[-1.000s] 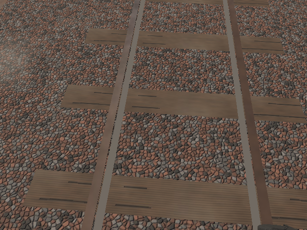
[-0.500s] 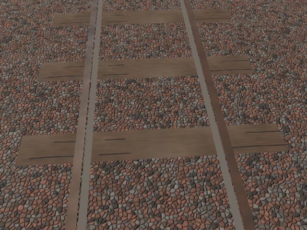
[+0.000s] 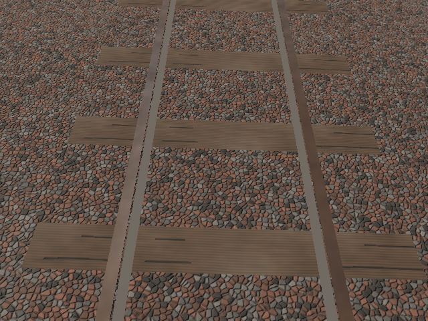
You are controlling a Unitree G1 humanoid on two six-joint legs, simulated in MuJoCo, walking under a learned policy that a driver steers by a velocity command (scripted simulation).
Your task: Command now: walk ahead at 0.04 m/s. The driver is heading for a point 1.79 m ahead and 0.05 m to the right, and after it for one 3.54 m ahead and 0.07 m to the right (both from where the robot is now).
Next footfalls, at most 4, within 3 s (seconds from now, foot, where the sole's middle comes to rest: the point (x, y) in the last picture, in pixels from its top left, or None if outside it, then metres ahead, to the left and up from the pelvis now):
2.48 left None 0.52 0.11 -0.77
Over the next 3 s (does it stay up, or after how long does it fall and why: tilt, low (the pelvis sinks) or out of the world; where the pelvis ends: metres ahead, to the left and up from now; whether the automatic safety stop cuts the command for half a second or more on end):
stays up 0.61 0.00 0.00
